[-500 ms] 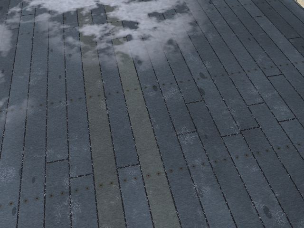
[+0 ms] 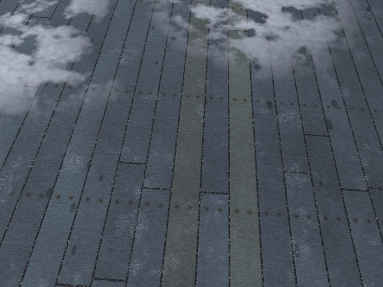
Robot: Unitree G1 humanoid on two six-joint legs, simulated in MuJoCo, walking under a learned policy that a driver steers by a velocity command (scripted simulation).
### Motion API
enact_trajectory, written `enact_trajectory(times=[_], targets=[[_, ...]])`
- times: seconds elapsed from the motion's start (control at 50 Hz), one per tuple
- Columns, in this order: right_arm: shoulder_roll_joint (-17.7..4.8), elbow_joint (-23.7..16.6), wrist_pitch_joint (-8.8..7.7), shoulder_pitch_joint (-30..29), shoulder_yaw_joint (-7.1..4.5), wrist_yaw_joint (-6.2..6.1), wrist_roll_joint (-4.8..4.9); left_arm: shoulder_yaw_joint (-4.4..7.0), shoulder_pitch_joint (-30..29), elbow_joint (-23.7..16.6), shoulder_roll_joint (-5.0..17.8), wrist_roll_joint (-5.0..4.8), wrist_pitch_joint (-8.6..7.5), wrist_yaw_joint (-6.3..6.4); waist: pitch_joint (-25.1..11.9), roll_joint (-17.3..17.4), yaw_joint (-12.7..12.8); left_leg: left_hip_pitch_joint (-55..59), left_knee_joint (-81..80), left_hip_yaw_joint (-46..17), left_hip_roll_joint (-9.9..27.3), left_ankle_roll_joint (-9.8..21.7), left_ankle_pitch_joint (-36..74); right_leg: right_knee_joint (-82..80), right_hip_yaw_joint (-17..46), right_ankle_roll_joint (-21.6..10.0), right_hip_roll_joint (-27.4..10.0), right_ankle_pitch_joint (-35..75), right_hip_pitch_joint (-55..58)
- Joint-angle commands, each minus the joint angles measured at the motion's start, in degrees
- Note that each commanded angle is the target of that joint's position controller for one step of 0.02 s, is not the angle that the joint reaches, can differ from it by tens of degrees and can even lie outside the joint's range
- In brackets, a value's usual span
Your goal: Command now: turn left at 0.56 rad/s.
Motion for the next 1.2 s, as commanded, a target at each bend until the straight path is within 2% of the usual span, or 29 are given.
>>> enact_trajectory(times=[0.02,0.1,0.14,0.16,0.18,0.2,0.22,0.24,0.28,0.34,0.36,0.4,0.44,0.46,0.48,0.52,0.58,0.64,0.7,0.76,0.78,0.8,0.82,0.84,0.88,0.92,0.96,1.02,1.2], targets=[[-10.3,-4.3,-0.04,-1.1,-3.21,-0.07,-0.05,1.14,-1.6,-3.9,4.9,-0.28,-1.70,-0.58,-5.9,9.3,-0.5,6.8,-7.5,-19.0,13.9,9.0,2.3,-5.0,-0.2,-0.3,1.0,-0.8,-0.1],[-9.1,-4.8,0.60,-2.7,-2.69,0.22,0.27,1.07,1.2,-3.0,5.0,-0.44,-2.72,-1.84,-8.0,9.5,0.2,8.1,-3.9,-20.2,13.7,7.9,10.6,-14.4,-1.8,-2.1,0.7,2.0,6.4],[-7.7,-4.5,0.87,-2.7,-2.08,0.03,0.81,1.04,3.4,-2.2,4.8,0.23,-3.15,-2.35,-7.9,7.9,1.9,5.0,-1.2,-18.4,10.9,4.6,8.4,-26.4,-2.1,-4.2,-0.8,12.9,14.6],[-5.6,-4.3,0.63,-0.4,-1.37,0.06,0.05,1.37,3.5,-2.9,7.5,1.35,-3.12,-2.19,-8.6,1.5,0.7,0.8,4.5,-14.3,7.4,1.2,-1.3,-28.9,5.3,-7.1,-8.9,17.4,19.3],[-4.7,-4.4,0.10,2.8,-1.18,0.21,-0.33,1.77,1.0,-3.5,11.3,2.23,-2.62,-1.94,-6.2,-10.8,-2.9,-6.9,12.8,-4.3,-1.6,-2.4,-18.6,-29.6,15.2,-14.1,-17.4,28.1,20.1],[-8.4,-4.8,-0.44,0.3,-2.34,0.02,-0.80,1.36,1.5,-3.5,9.1,2.96,-2.76,-2.06,-5.6,-12.7,-0.1,-8.6,23.4,-1.9,-0.7,-5.3,-26.5,-31.0,21.3,-21.3,-22.8,26.8,15.2],[-10.9,-4.2,-0.51,-0.2,-3.37,-0.09,-0.33,0.96,0.5,-3.7,8.0,2.19,-2.93,-1.98,-4.5,-9.1,0.2,-9.6,30.8,-2.5,0.5,-6.7,-24.5,-30.9,19.3,-21.7,-21.1,23.7,14.8],[-10.3,-3.1,-0.16,0.2,-3.52,-0.18,-0.12,0.69,-0.8,-3.6,7.2,1.30,-2.91,-1.79,-4.0,-7.1,-0.3,-10.5,33.9,-2.5,0.8,-7.7,-21.7,-30.1,15.3,-19.5,-18.0,21.5,15.2],[-6.9,-1.8,0.70,1.2,-2.75,-0.27,-0.26,-0.30,-1.7,-3.2,5.1,0.24,-2.94,-1.69,-3.5,-6.6,-0.3,-10.7,34.6,-2.9,1.6,-9.4,-17.8,-28.6,10.4,-17.4,-14.7,23.9,16.4],[-1.9,-2.1,0.46,-0.6,-0.75,0.22,-0.42,-1.01,-1.1,-2.1,3.8,0.66,-2.14,-1.90,-5.0,-8.8,0.5,-4.1,20.4,3.1,4.9,-10.4,-16.0,-27.1,5.0,-16.1,-10.5,28.2,17.1],[-0.5,-2.5,0.17,-2.4,-0.19,0.33,-0.58,-0.93,0.1,-1.6,4.3,0.59,-1.73,-2.01,-5.1,-9.9,1.8,-1.5,14.5,4.8,5.1,-10.5,-16.6,-26.5,5.1,-16.1,-9.9,29.3,17.2],[-2.4,-1.8,-0.15,-2.1,-0.94,0.26,0.04,-0.31,2.2,-1.0,7.1,-0.06,-0.92,-2.13,-5.0,-10.5,2.2,2.1,3.9,6.8,3.7,-10.1,-11.2,-25.0,7.9,-16.4,-10.0,30.3,18.3],[-5.1,-0.6,-0.42,0.3,-1.78,-0.08,-0.11,0.20,3.1,-1.0,8.9,-1.21,-0.91,-2.10,-4.6,-9.0,1.2,8.5,-7.1,6.4,3.5,-7.8,0.9,-24.3,10.2,-14.6,-9.7,30.2,16.1],[-7.6,-1.0,-0.45,1.5,-2.30,-0.60,-0.52,0.11,3.5,-1.2,8.9,-0.99,-1.49,-2.24,-6.2,-6.4,1.2,13.6,-5.5,4.0,6.9,-6.1,6.6,-23.7,10.5,-12.5,-9.4,27.3,12.6],[-11.2,-0.8,-0.21,2.2,-3.27,-1.08,-1.01,-0.27,3.2,-2.3,7.4,-0.31,-2.33,-2.70,-7.7,1.0,2.4,16.6,-0.4,2.0,11.0,-3.3,14.1,-21.2,6.3,-9.8,-5.8,22.3,8.1],[-8.9,-0.7,0.24,2.8,-3.23,-0.69,-1.37,-0.70,0.3,-2.6,5.8,-0.81,-2.58,-2.83,-6.6,8.4,0.1,14.3,-3.3,-2.1,14.7,2.1,8.6,-13.2,-1.4,-5.6,0.4,8.6,3.8],[-7.8,-1.7,-0.46,0.6,-2.81,-1.33,-1.28,0.18,0.7,-3.5,6.3,-0.81,-0.93,-2.65,-3.1,13.8,0.1,11.4,-6.4,-8.8,24.1,8.3,16.0,1.5,-4.5,-4.6,-0.1,-9.2,-2.5],[-8.6,-1.8,-1.56,-1.8,-3.03,-1.53,-0.66,0.38,1.3,-4.0,5.0,-1.06,0.55,-3.00,-1.8,8.9,1.1,11.0,-5.7,-4.7,25.1,8.7,24.2,8.3,-4.2,-3.5,-3.4,-12.4,-5.4],[-9.6,-1.8,-0.94,-3.9,-3.50,-1.32,-0.06,-0.04,1.6,-4.8,4.4,-1.14,1.16,-3.98,-3.6,9.9,0.9,9.4,-4.1,2.2,22.0,6.4,24.7,0.4,-8.0,-3.2,-3.1,-5.3,1.5],[-9.2,-1.3,-0.53,-3.9,-3.36,-1.12,1.21,0.89,5.8,-4.5,5.6,-1.11,1.51,-4.74,-5.7,8.6,2.8,7.5,2.4,6.5,20.4,3.2,17.8,-14.4,-11.8,-5.3,0.0,6.0,11.0],[-7.6,-0.1,-0.84,-0.6,-2.97,-0.79,1.08,1.65,7.7,-4.3,7.1,-0.65,1.50,-4.16,-6.2,3.9,3.0,3.7,9.3,9.9,17.7,0.1,9.5,-20.5,-9.0,-7.0,0.7,12.6,17.0],[-4.3,-1.0,-1.07,1.2,-1.97,-0.49,-1.49,3.36,8.9,-5.7,14.2,-0.64,1.31,-3.06,-6.1,-12.3,1.7,-10.5,26.2,15.3,11.4,-6.1,-13.8,-25.2,10.7,-12.3,-11.7,32.4,25.7],[-3.6,-4.5,-1.28,-4.7,-1.38,-0.94,-1.79,3.19,9.8,-7.3,17.1,1.58,0.08,-3.66,-8.5,-17.0,4.1,-18.9,38.4,7.8,3.9,-8.0,-31.6,-27.9,29.0,-25.1,-23.5,40.2,23.0],[-6.3,-4.2,-1.21,-5.8,-2.14,-1.23,-0.71,2.51,9.4,-7.5,14.7,2.16,-1.20,-4.11,-9.1,-9.3,5.1,-19.9,44.7,3.2,5.4,-7.7,-30.2,-29.1,27.0,-26.7,-22.8,34.3,22.7],[-7.6,-2.3,-0.95,-4.5,-2.88,-1.65,-0.54,1.76,4.5,-7.5,12.0,0.49,-1.86,-3.47,-5.3,-3.8,2.3,-20.3,42.9,2.7,7.7,-6.9,-20.1,-28.4,18.0,-20.6,-16.5,23.7,19.8],[-7.6,-1.7,-0.88,-4.0,-3.14,-1.70,-0.89,0.91,2.3,-8.0,10.6,-0.36,-1.20,-2.46,-5.2,-5.2,1.2,-16.9,40.6,2.9,7.3,-7.7,-13.6,-28.6,14.3,-18.3,-12.9,24.7,17.0],[-6.4,-1.2,-1.42,-2.4,-2.84,-0.77,-0.53,0.67,4.4,-7.7,9.7,-0.47,-0.92,-1.66,-7.8,-5.7,1.3,-16.0,37.0,3.8,6.7,-8.1,-8.8,-31.1,13.9,-18.4,-10.7,9.5,18.6],[-5.8,-2.2,-2.71,-6.2,-2.50,0.06,-0.11,0.71,6.6,-7.5,9.9,-0.56,-1.18,-1.09,-4.4,-7.2,3.1,-18.3,26.2,3.8,6.1,-8.4,-6.7,-35.3,18.4,-19.0,-10.8,-7.3,19.7],[-4.7,-2.0,-7.14,-8.8,-1.23,2.38,0.67,0.53,9.8,-5.1,10.8,-0.39,-2.25,-2.09,-1.2,-7.2,5.8,-8.4,7.1,6.1,6.0,-6.4,-4.6,-34.8,19.3,-19.2,-11.2,-7.6,15.4]])
Keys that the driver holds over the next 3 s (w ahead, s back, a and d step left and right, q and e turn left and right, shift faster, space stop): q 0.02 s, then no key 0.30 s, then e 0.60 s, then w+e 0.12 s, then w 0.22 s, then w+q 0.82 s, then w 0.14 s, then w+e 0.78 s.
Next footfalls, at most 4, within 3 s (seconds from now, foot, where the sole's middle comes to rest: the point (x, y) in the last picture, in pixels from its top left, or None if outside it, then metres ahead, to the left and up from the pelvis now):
0.16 right None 0.06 -0.15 -0.78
0.46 left None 0.01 0.11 -0.78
0.78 right None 0.04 -0.15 -0.78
1.32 left None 0.17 0.04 -0.78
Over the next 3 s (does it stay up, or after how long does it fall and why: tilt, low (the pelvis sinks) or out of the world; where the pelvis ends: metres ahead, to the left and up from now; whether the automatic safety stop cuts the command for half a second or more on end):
stays up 0.94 -0.12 0.00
